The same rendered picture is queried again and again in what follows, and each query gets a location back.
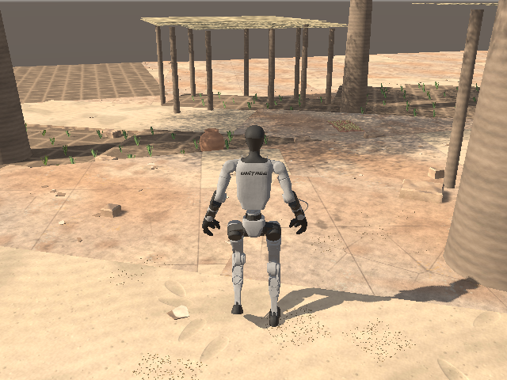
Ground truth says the left robot hand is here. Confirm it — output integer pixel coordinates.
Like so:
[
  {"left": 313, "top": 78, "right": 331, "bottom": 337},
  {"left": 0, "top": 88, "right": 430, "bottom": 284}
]
[{"left": 202, "top": 218, "right": 220, "bottom": 236}]

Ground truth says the robot head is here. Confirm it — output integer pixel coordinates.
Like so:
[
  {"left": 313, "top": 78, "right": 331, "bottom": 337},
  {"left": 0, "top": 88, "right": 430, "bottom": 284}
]
[{"left": 241, "top": 125, "right": 268, "bottom": 163}]

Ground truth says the robot right foot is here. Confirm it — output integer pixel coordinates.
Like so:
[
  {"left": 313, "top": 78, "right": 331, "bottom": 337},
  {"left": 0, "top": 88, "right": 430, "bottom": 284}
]
[{"left": 269, "top": 307, "right": 280, "bottom": 327}]

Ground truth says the left robot forearm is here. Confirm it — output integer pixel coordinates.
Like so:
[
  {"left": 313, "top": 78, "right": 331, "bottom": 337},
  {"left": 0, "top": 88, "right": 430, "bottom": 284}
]
[{"left": 204, "top": 190, "right": 221, "bottom": 222}]

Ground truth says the right robot upper arm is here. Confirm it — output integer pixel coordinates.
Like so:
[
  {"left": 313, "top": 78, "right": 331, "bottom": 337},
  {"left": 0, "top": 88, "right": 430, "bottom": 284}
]
[{"left": 271, "top": 160, "right": 295, "bottom": 203}]

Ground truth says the right robot hand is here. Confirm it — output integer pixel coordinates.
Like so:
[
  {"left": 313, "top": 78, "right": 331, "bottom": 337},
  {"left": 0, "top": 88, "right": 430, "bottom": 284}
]
[{"left": 289, "top": 217, "right": 307, "bottom": 234}]

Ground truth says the left robot upper arm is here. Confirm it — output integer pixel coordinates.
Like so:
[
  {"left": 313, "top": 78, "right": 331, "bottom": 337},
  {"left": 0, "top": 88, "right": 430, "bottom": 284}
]
[{"left": 214, "top": 159, "right": 238, "bottom": 203}]

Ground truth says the right robot forearm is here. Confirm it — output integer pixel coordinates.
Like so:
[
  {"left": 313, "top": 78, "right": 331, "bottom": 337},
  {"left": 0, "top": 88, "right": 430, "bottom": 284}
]
[{"left": 288, "top": 191, "right": 305, "bottom": 220}]

